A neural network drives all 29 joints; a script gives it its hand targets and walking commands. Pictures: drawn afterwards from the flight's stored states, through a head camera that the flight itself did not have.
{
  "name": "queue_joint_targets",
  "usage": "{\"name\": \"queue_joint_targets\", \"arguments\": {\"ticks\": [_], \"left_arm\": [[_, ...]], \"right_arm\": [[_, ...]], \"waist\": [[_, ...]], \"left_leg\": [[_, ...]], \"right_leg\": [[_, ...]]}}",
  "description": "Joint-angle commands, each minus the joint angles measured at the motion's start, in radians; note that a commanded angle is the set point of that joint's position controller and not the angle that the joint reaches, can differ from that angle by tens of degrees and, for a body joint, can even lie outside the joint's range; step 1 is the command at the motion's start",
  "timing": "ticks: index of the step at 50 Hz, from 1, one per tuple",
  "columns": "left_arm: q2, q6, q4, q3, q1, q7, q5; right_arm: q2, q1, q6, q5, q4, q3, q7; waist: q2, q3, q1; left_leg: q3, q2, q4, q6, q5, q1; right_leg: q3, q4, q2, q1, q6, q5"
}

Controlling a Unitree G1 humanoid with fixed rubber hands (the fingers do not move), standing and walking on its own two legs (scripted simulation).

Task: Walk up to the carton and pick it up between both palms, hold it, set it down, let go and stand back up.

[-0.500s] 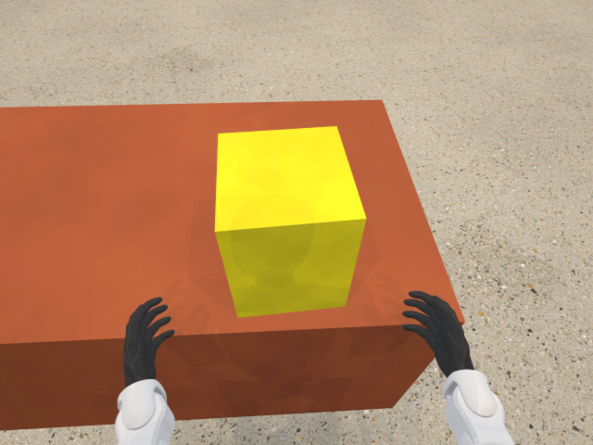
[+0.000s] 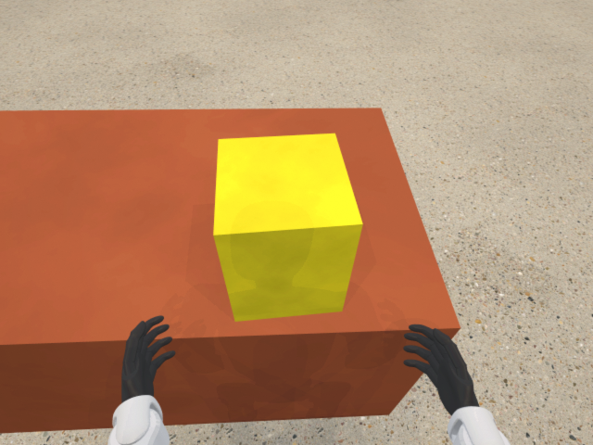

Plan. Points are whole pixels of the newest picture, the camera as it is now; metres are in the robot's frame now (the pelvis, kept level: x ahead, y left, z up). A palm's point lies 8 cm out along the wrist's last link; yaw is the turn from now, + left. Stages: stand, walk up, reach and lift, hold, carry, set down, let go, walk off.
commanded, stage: set down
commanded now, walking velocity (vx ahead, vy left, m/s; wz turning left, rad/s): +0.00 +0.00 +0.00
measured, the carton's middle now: (283, 230) +0.48 +0.05 -0.02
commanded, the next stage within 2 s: let go in 1.78 s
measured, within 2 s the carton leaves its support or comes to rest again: neither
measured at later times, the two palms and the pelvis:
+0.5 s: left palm (125, 393) +0.21 +0.26 -0.05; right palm (449, 386) +0.23 -0.19 -0.04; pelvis +0.04 +0.01 +0.01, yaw +0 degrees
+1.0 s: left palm (113, 402) +0.20 +0.27 -0.05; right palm (458, 400) +0.21 -0.20 -0.06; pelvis +0.04 +0.01 +0.01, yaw +0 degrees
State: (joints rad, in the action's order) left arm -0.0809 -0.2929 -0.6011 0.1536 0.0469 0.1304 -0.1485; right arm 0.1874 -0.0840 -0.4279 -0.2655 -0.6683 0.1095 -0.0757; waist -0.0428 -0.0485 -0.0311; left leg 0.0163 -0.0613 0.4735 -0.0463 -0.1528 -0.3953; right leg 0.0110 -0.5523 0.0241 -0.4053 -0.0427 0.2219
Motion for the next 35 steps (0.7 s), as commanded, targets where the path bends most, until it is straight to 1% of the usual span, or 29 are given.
{"name": "queue_joint_targets", "arguments": {"ticks": [1, 2, 3, 4, 6, 7, 8, 9, 10, 11, 12, 13, 15, 16, 17, 18, 19, 23, 24, 25, 26, 28, 29, 30, 31, 32, 33, 34, 35], "left_arm": [[-0.153, 0.006, 0.263, -0.147, -0.058, -0.015, -0.021], [-0.151, 0.012, 0.156, -0.138, -0.015, -0.029, 0.022], [-0.156, 0.017, 0.274, -0.138, -0.028, -0.013, 0.003], [-0.134, -0.011, 0.227, -0.148, 0.0, -0.011, 0.001], [-0.139, 0.012, 0.152, -0.165, 0.017, -0.041, 0.008], [-0.147, -0.003, 0.228, -0.149, 0.023, -0.037, -0.002], [-0.145, 0.019, 0.16, -0.153, 0.053, -0.052, 0.005], [-0.163, 0.022, 0.198, -0.148, 0.048, -0.06, 0.0], [-0.146, 0.034, 0.182, -0.147, 0.062, -0.06, 0.023], [-0.147, 0.036, 0.165, -0.131, 0.091, -0.071, 0.042], [-0.136, -0.007, 0.315, -0.143, 0.091, -0.052, 0.024], [-0.122, 0.011, 0.215, -0.151, 0.131, -0.066, 0.048], [-0.14, 0.018, 0.228, -0.154, 0.142, -0.078, 0.048], [-0.126, 0.022, 0.158, -0.15, 0.164, -0.087, 0.057], [-0.163, 0.016, 0.231, -0.132, 0.141, -0.084, 0.056], [-0.135, 0.019, 0.212, -0.148, 0.164, -0.085, 0.065], [-0.133, 0.03, 0.233, -0.152, 0.191, -0.086, 0.072], [-0.164, 0.017, 0.281, -0.137, 0.189, -0.097, 0.062], [-0.163, 0.046, 0.15, -0.12, 0.211, -0.112, 0.088], [-0.181, 0.025, 0.302, -0.114, 0.154, -0.093, 0.074], [-0.163, 0.013, 0.31, -0.144, 0.177, -0.084, 0.059], [-0.2, 0.036, 0.216, -0.133, 0.139, -0.098, 0.042], [-0.195, 0.043, 0.26, -0.139, 0.139, -0.094, 0.039], [-0.219, 0.066, 0.202, -0.13, 0.121, -0.111, 0.033], [-0.205, 0.084, 0.227, -0.121, 0.11, -0.098, 0.045], [-0.215, 0.113, 0.17, -0.119, 0.12, -0.108, 0.051], [-0.212, 0.099, 0.258, -0.124, 0.101, -0.092, 0.051], [-0.219, 0.118, 0.252, -0.137, 0.101, -0.096, 0.043], [-0.212, 0.141, 0.162, -0.152, 0.099, -0.109, 0.036]], "right_arm": [[0.084, 0.112, -0.005, 0.055, 0.229, -0.059, 0.02], [0.065, 0.067, 0.006, 0.083, 0.143, -0.031, 0.021], [0.101, 0.094, -0.006, 0.07, 0.226, -0.059, 0.014], [0.082, 0.063, -0.023, 0.064, 0.196, -0.058, 0.012], [0.078, 0.046, -0.005, 0.079, 0.111, -0.045, 0.015], [0.098, 0.061, -0.027, 0.068, 0.204, -0.052, 0.017], [0.096, 0.017, -0.02, 0.076, 0.135, -0.056, 0.025], [0.083, 0.03, -0.021, 0.08, 0.157, -0.047, 0.025], [0.124, 0.017, -0.023, 0.068, 0.136, -0.056, 0.023], [0.109, 0.001, -0.019, 0.089, 0.089, -0.051, 0.024], [0.134, 0.021, -0.051, 0.058, 0.186, -0.073, 0.018], [0.125, -0.016, -0.043, 0.058, 0.083, -0.05, 0.017], [0.135, -0.025, -0.051, 0.06, 0.103, -0.045, 0.017], [0.119, -0.042, -0.049, 0.074, 0.053, -0.051, 0.026], [0.119, -0.04, -0.053, 0.069, 0.073, -0.054, 0.027], [0.138, -0.066, -0.054, 0.069, 0.02, -0.063, 0.023], [0.124, -0.083, -0.057, 0.058, 0.03, -0.059, 0.022], [0.137, -0.074, -0.075, 0.049, 0.031, -0.04, 0.029], [0.129, -0.099, -0.052, 0.091, -0.069, -0.04, 0.034], [0.136, -0.042, -0.07, 0.078, 0.048, -0.064, 0.033], [0.132, -0.053, -0.071, 0.065, 0.055, -0.076, 0.025], [0.102, -0.048, -0.056, 0.087, 0.059, -0.063, 0.042], [0.091, -0.035, -0.049, 0.093, 0.096, -0.088, 0.042], [0.089, -0.046, -0.031, 0.103, 0.05, -0.064, 0.053], [0.097, -0.014, -0.021, 0.102, 0.082, -0.068, 0.048], [0.104, -0.027, -0.001, 0.132, 0.035, -0.083, 0.056], [0.12, -0.02, -0.013, 0.113, 0.088, -0.093, 0.047], [0.098, -0.005, 0.003, 0.139, 0.077, -0.112, 0.048], [0.086, -0.031, 0.031, 0.129, 0.037, -0.083, 0.048]], "waist": [[-0.06, -0.149, -0.024], [-0.035, -0.102, -0.027], [-0.005, -0.172, -0.033], [-0.067, -0.129, -0.032], [-0.005, -0.11, 0.001], [-0.018, -0.17, -0.024], [-0.042, -0.134, -0.007], [-0.036, -0.155, -0.017], [0.003, -0.162, -0.014], [0.01, -0.14, -0.006], [0.003, -0.214, -0.028], [0.04, -0.162, -0.018], [0.025, -0.181, -0.008], [0.031, -0.133, 0.006], [0.029, -0.17, 0.002], [0.031, -0.141, 0.006], [0.066, -0.134, 0.004], [0.051, -0.204, 0.009], [0.009, -0.088, 0.027], [0.024, -0.174, -0.011], [0.033, -0.119, 0.01], [-0.004, -0.081, 0.003], [-0.001, -0.059, 0.014], [-0.006, -0.061, 0.028], [0.027, -0.067, 0.004], [-0.009, -0.047, 0.014], [0.033, -0.065, 0.006], [0.014, -0.051, 0.016], [0.0, -0.02, 0.029]], "left_leg": [[0.028, 0.086, -0.097, 0.055, -0.087, 0.192], [0.037, 0.083, -0.093, 0.057, -0.106, 0.168], [0.033, 0.083, -0.105, 0.052, -0.074, 0.214], [0.026, 0.076, -0.095, 0.05, -0.046, 0.204], [0.037, 0.081, -0.091, 0.049, -0.043, 0.222], [0.038, 0.077, -0.088, 0.045, -0.006, 0.231], [0.033, 0.083, -0.083, 0.049, 0.009, 0.248], [0.041, 0.087, -0.094, 0.047, 0.023, 0.277], [0.043, 0.087, -0.087, 0.04, 0.055, 0.29], [0.038, 0.084, -0.079, 0.037, 0.07, 0.286], [0.02, 0.073, -0.08, 0.02, 0.163, 0.333], [0.031, 0.076, -0.082, 0.015, 0.149, 0.349], [0.035, 0.082, -0.077, 0.011, 0.196, 0.365], [0.028, 0.075, -0.069, 0.012, 0.189, 0.343], [0.029, 0.077, -0.068, 0.009, 0.215, 0.371], [0.02, 0.074, -0.071, 0.005, 0.233, 0.409], [0.016, 0.073, -0.065, 0.0, 0.248, 0.421], [0.032, 0.085, -0.044, -0.005, 0.327, 0.426], [0.036, 0.093, -0.071, 0.003, 0.238, 0.401], [0.041, 0.082, -0.066, 0.011, 0.236, 0.411], [0.017, 0.077, -0.067, 0.013, 0.227, 0.428], [0.039, 0.086, -0.07, 0.036, 0.116, 0.371], [0.033, 0.082, -0.093, 0.037, 0.085, 0.377], [0.051, 0.089, -0.087, 0.048, 0.07, 0.353], [0.041, 0.087, -0.101, 0.046, 0.053, 0.366], [0.048, 0.09, -0.102, 0.05, 0.016, 0.355], [0.053, 0.088, -0.103, 0.044, 0.025, 0.361], [0.044, 0.086, -0.109, 0.044, 0.008, 0.365], [0.058, 0.087, -0.11, 0.048, -0.015, 0.359]], "right_leg": [[-0.112, 0.24, -0.062, 0.248, 0.029, 0.293], [-0.107, 0.225, -0.057, 0.244, 0.028, 0.273], [-0.077, 0.223, -0.044, 0.244, 0.016, 0.239], [-0.074, 0.211, -0.032, 0.22, 0.019, 0.214], [-0.077, 0.216, -0.04, 0.217, 0.022, 0.155], [-0.077, 0.201, -0.033, 0.222, 0.018, 0.116], [-0.076, 0.213, -0.03, 0.227, 0.015, 0.089], [-0.055, 0.22, -0.023, 0.246, 0.023, 0.066], [-0.055, 0.208, -0.019, 0.252, 0.025, -0.005], [-0.065, 0.21, -0.031, 0.27, 0.022, -0.016], [-0.026, 0.193, 0.002, 0.262, 0.014, -0.08], [-0.034, 0.208, -0.001, 0.247, 0.01, -0.075], [-0.021, 0.202, 0.011, 0.234, 0.014, -0.123], [-0.033, 0.209, 0.0, 0.224, 0.008, -0.118], [-0.02, 0.207, 0.002, 0.254, 0.018, -0.138], [-0.021, 0.209, 0.007, 0.239, 0.012, -0.187], [-0.018, 0.216, 0.013, 0.221, -0.004, -0.17], [-0.03, 0.202, 0.011, 0.28, 0.008, -0.321], [-0.029, 0.233, 0.001, 0.237, 0.013, -0.221], [-0.018, 0.213, 0.003, 0.233, 0.017, -0.198], [-0.003, 0.216, 0.016, 0.192, 0.006, -0.17], [-0.042, 0.24, -0.013, 0.182, 0.008, -0.044], [-0.022, 0.241, -0.006, 0.177, 0.008, -0.015], [-0.053, 0.247, -0.027, 0.187, 0.014, -0.045], [-0.037, 0.237, -0.02, 0.192, 0.012, -0.001], [-0.042, 0.258, -0.021, 0.181, 0.009, 0.032], [-0.032, 0.253, -0.016, 0.173, 0.01, 0.035], [-0.015, 0.249, -0.006, 0.156, 0.005, 0.052], [-0.037, 0.266, -0.021, 0.138, 0.006, 0.095]]}}
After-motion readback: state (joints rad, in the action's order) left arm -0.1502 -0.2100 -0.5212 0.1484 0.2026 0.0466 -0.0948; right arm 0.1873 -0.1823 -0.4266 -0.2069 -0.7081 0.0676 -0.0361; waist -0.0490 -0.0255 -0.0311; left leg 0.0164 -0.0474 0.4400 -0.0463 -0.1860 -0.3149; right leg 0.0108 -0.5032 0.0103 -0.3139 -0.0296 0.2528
